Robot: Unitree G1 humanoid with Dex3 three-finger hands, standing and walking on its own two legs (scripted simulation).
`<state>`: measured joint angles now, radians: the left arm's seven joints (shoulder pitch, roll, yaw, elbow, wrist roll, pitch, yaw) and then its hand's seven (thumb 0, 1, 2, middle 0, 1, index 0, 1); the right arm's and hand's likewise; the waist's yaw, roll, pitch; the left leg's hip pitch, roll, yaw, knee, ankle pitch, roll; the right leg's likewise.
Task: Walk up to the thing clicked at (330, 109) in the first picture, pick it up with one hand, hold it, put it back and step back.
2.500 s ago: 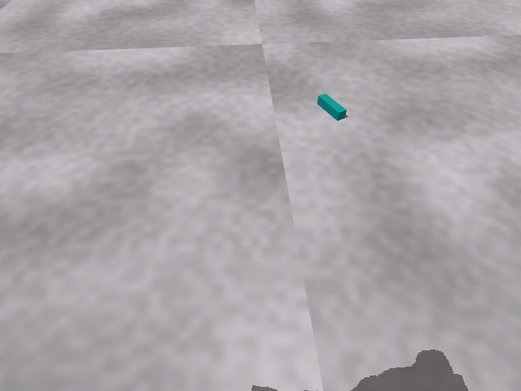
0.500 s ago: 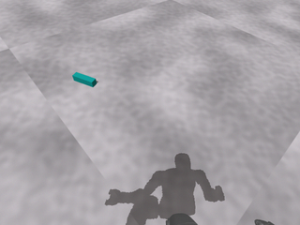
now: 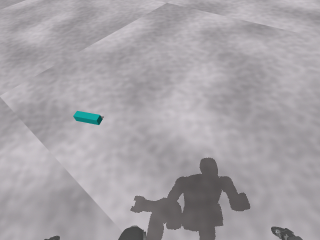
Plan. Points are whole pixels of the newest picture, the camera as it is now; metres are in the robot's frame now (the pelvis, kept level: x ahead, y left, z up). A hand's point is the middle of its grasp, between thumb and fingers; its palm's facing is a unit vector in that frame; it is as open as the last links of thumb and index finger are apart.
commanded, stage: walk up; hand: left
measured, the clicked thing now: (87, 117) +1.16 +0.66 -0.73
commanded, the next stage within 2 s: none
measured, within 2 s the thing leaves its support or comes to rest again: neither
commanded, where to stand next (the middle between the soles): +0.76 +0.57 m, yaw -18 degrees
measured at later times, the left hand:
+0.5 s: hand (33, 192) +0.30 +0.43 -0.12, palm faces -0.18 -0.85 -0.49, open 7.4 cm
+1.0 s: hand (11, 154) +0.48 +0.62 -0.16, palm faces -0.19 -0.80 -0.57, open 7.4 cm
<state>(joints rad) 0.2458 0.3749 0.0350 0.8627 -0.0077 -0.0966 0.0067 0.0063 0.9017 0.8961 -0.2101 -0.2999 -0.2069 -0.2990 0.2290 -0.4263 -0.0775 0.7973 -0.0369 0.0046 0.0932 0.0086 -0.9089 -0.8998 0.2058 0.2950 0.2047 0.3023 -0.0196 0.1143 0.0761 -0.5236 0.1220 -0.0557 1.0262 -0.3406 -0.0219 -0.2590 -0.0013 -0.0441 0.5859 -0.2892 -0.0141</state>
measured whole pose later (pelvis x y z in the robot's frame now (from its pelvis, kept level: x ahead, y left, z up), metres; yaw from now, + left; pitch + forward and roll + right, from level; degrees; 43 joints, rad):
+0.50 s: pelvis +0.20 +0.15 +0.00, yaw -8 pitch -2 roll +1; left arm 0.29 0.43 0.05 0.94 0.00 -0.09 0.02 0.01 0.90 0.90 -0.21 -0.30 -0.20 -0.30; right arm 0.30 -0.44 -0.09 0.80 -0.05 0.02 0.09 0.01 -0.91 -0.90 0.21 0.30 0.21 0.30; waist -0.06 0.04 0.08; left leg -0.23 0.03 0.18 0.61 -0.36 0.05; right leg -0.49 -0.05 -0.10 0.76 -0.28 -0.03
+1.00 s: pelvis +0.37 +0.30 -0.03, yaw -12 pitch -2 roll -1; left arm 0.31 0.50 0.07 0.96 0.02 -0.05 0.08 0.01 0.90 0.90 -0.21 -0.30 -0.21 -0.30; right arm 0.22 -0.48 -0.14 0.79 -0.05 0.02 0.10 0.00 -0.91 -0.90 0.20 0.29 0.20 0.30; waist -0.02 0.03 0.07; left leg -0.48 0.11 0.06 0.90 -0.39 -0.02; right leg -0.47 -0.10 0.12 1.14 -0.51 -0.04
